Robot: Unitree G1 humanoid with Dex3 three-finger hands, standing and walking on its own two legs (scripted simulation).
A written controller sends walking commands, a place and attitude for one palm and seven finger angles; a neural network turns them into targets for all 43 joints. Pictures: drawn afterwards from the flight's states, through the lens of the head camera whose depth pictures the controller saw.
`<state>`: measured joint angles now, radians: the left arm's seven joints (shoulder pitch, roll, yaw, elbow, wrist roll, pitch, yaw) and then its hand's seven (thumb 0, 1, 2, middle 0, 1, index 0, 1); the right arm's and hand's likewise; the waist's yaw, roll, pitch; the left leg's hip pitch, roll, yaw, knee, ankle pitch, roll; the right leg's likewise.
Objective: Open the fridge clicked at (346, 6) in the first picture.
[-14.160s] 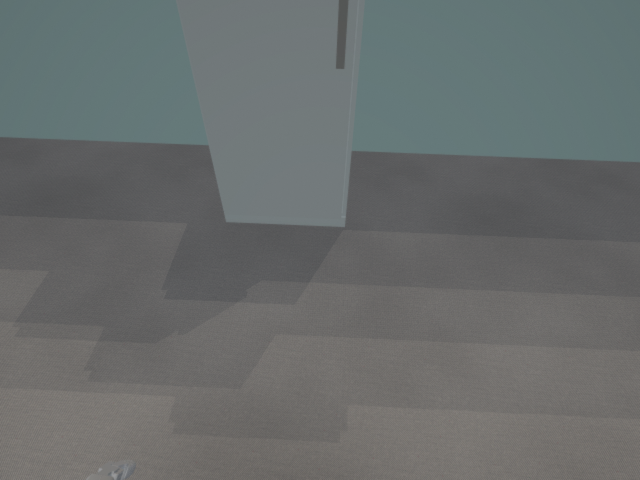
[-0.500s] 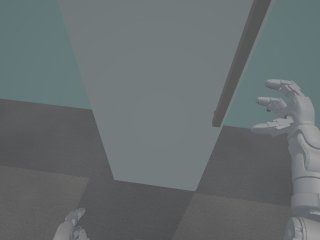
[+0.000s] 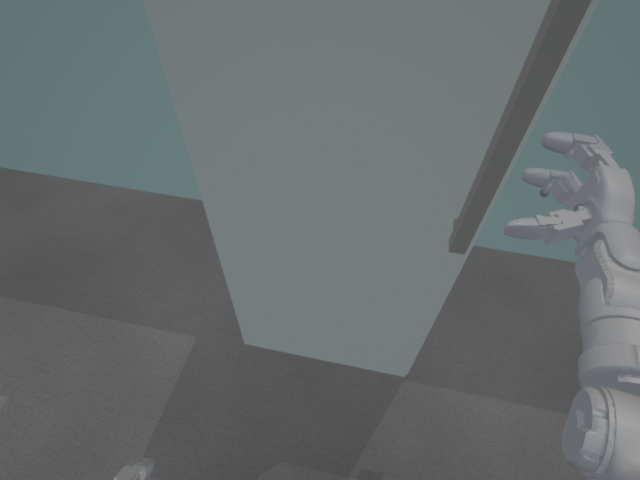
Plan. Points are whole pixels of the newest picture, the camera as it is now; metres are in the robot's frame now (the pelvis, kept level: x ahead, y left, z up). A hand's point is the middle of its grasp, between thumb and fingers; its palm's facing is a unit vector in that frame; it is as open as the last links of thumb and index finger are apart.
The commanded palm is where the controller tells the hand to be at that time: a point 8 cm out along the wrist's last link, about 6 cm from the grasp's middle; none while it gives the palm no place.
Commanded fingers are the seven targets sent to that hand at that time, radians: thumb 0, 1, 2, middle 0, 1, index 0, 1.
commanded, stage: move the hooked fingers beside the handle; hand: right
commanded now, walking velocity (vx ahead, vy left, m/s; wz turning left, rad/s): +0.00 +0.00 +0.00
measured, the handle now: (510, 115) +0.50 -0.16 +0.22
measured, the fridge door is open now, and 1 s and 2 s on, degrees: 0 0 0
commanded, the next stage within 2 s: feel for the door with the fingertips in 0.66 s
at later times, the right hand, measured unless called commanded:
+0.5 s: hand (546, 197) +0.44 -0.21 +0.16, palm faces +0.10 +1.00 +0.02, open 14.0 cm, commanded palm +0.40 -0.27 +0.16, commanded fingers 0.00 0.50 -0.30 0.30 1.20 0.30 1.20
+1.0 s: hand (529, 197) +0.43 -0.19 +0.16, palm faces +0.07 +1.00 +0.03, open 14.0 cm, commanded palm +0.40 -0.24 +0.16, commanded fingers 0.00 0.50 -0.30 0.30 1.20 0.30 1.20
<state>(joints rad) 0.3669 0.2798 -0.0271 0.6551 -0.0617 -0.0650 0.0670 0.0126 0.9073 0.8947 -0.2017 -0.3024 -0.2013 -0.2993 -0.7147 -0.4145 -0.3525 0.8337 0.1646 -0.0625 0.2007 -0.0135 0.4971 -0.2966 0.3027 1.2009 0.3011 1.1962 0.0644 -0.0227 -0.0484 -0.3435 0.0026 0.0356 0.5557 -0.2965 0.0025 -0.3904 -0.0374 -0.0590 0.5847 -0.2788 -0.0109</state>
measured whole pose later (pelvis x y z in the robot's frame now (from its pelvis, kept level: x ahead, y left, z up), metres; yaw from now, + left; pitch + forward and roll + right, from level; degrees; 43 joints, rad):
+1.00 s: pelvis +0.00 +0.00 +0.00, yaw -1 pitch +5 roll +1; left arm 0.34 0.27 -0.03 0.65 -0.06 -0.06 0.06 0.01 0.91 0.89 -0.20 -0.30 -0.20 -0.30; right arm -0.69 -0.34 -0.29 0.76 0.17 -0.05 0.15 -0.01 0.50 -0.30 0.30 1.20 0.30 1.20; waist 0.05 -0.03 -0.06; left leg -0.34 0.01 0.05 0.57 -0.30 0.00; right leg -0.40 -0.03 -0.05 0.61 -0.29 -0.01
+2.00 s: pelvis -0.01 +0.00 -0.01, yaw -1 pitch +7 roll +1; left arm 0.38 0.26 -0.02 0.67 -0.05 -0.07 0.04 0.01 0.91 0.89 -0.20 -0.30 -0.20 -0.30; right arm -0.81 -0.35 -0.29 0.95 0.15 -0.14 0.12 -0.01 0.50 -0.30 0.33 1.23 0.33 1.21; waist 0.07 -0.03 -0.06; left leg -0.41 0.00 0.05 0.60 -0.31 0.00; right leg -0.47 -0.04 -0.04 0.64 -0.29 -0.02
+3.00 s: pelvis +0.00 +0.01 +0.00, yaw -1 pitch +4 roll +1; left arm 0.32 0.25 -0.02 0.67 -0.05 -0.05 0.04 0.01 0.91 0.89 -0.20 -0.30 -0.20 -0.30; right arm -0.72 -0.23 -0.23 0.78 0.14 -0.05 0.02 -0.01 0.50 -0.30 0.30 1.20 0.30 1.20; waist 0.05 -0.03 -0.06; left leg -0.33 0.00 0.05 0.56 -0.31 0.01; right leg -0.38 -0.04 -0.04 0.59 -0.28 0.00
